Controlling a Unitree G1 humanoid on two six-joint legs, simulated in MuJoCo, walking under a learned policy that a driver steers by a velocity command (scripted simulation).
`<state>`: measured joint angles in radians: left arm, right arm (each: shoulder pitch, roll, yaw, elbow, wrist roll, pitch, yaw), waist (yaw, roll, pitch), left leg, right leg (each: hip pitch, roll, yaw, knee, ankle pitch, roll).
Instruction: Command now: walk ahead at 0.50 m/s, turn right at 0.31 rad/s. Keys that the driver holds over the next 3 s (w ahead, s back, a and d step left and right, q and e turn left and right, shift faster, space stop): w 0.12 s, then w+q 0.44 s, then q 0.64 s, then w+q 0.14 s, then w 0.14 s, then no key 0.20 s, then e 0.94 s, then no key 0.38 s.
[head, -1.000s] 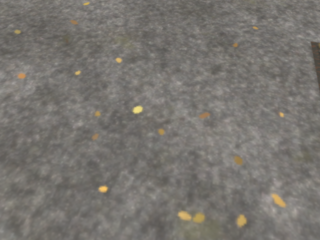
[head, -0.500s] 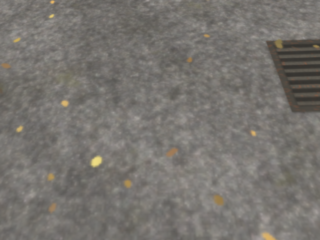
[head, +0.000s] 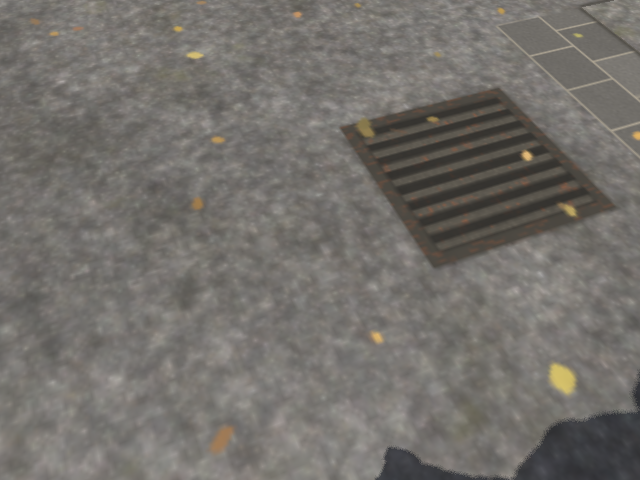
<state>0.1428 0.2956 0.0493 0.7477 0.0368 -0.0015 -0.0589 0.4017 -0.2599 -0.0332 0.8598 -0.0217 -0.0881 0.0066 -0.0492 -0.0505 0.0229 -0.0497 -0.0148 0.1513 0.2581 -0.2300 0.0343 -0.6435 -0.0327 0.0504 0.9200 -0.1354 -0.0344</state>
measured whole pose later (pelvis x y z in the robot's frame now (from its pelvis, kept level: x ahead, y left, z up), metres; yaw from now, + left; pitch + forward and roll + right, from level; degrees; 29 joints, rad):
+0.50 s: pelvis +0.26 -0.04 +0.00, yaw +6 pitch +0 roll -1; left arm 0.38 0.23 0.04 0.92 0.02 -0.09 0.01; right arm 0.23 -0.26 -0.06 0.86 -0.03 0.00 0.04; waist 0.02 0.04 0.03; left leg -0.65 0.09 0.00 0.95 -0.10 0.03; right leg -0.01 0.04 -0.20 0.23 -0.23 -0.07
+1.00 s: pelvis +0.42 +0.02 -0.01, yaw +24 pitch +1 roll -1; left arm 0.13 0.25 0.04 0.78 0.03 0.02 0.03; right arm 0.24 -0.27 -0.07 0.81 -0.01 0.01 0.00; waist -0.03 -0.02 0.09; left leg -0.32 -0.14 -0.05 0.41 -0.10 0.12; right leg -0.60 -0.07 0.06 1.06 -0.34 0.06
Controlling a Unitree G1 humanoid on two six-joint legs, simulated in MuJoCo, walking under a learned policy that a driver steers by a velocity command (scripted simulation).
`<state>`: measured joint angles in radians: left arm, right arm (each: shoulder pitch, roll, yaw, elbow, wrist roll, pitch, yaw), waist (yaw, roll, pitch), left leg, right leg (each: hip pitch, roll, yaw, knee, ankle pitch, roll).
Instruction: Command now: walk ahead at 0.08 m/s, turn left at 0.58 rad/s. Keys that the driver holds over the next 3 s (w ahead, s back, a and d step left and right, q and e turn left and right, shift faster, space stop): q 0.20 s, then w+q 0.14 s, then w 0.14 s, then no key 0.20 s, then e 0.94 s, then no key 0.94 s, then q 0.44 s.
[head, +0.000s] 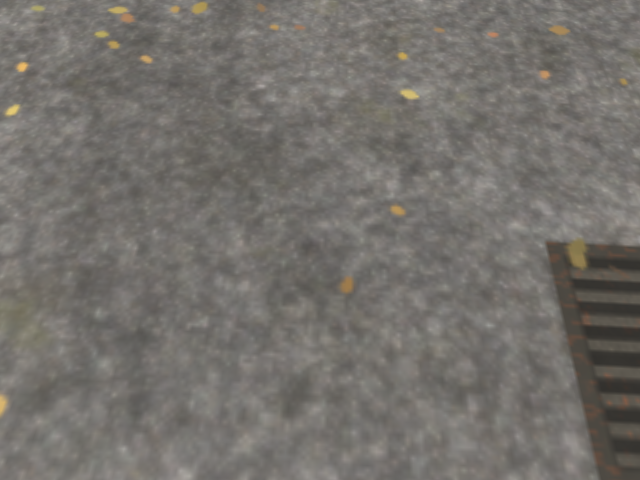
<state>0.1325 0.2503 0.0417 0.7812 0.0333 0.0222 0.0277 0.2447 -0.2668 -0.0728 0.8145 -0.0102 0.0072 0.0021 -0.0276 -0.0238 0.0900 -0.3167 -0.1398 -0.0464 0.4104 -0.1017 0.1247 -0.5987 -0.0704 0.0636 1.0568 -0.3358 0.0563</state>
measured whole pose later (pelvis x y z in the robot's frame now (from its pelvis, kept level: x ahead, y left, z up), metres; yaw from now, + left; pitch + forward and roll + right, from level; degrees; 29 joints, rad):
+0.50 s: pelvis +0.08 -0.05 +0.01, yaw +16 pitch +1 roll +1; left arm 0.32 0.26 0.04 0.80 0.02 -0.05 0.02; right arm 0.24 -0.32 -0.09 0.79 -0.04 0.02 0.05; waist 0.02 0.06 -0.01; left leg -0.54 -0.08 -0.14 1.01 -0.25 0.00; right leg -0.09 0.02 -0.01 0.30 -0.23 -0.04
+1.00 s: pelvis +0.16 +0.01 +0.01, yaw +11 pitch +0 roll +0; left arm 0.27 0.24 0.06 0.89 0.02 0.04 0.00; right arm 0.16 -0.20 -0.02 0.85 -0.02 -0.01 -0.05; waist 0.03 -0.04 0.06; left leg -0.23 0.00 0.13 0.39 -0.16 0.06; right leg -0.44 -0.02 -0.01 0.98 -0.41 0.01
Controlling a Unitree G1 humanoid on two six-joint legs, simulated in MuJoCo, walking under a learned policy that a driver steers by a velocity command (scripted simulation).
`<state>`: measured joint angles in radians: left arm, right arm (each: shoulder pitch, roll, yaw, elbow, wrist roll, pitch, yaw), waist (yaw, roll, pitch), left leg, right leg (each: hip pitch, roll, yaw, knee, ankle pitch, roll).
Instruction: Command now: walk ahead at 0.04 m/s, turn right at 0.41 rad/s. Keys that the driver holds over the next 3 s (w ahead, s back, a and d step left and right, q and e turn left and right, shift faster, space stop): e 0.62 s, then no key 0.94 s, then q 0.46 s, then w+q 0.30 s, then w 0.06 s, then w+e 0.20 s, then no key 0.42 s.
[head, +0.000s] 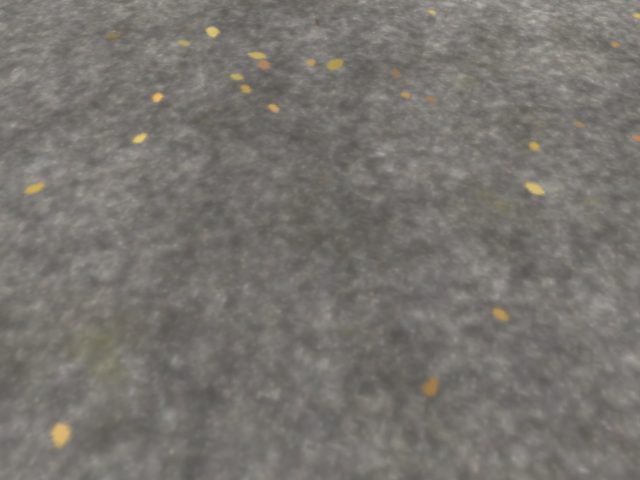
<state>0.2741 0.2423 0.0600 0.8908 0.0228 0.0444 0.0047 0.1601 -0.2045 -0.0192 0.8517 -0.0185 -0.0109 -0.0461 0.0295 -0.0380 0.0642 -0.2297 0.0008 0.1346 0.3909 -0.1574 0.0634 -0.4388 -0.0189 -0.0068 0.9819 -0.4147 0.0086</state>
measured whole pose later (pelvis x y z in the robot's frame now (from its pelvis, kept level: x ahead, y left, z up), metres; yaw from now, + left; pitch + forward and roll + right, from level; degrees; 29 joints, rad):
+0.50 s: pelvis +0.00 -0.04 +0.00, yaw -17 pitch +1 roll +2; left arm 0.23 0.27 0.07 0.76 0.01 0.04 0.00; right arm 0.17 -0.28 -0.06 0.82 -0.02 0.06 -0.02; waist 0.01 0.03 0.06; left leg -0.47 0.00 -0.04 0.94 -0.38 -0.05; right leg -0.25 0.10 0.10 0.42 -0.18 -0.09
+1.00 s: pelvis +0.01 +0.00 +0.00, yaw -27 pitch +0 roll -1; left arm 0.20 0.29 0.05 0.85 0.01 0.07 0.00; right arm 0.20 -0.23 -0.01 0.80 -0.02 0.01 -0.03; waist -0.01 -0.04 0.06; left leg -0.19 -0.03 -0.01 0.42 -0.22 0.05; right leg -0.26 0.06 0.10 0.71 -0.44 0.04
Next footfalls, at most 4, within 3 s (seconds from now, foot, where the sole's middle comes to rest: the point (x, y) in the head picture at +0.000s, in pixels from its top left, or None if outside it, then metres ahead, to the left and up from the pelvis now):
0.20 right None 0.04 -0.11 -0.78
0.72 left None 0.09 0.07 -0.78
1.08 right None -0.04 -0.11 -0.78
2.56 right None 0.27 -0.13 -0.78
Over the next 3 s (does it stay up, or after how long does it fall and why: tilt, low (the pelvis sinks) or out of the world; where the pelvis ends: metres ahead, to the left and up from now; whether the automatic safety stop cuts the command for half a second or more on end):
stays up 0.32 -0.08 0.00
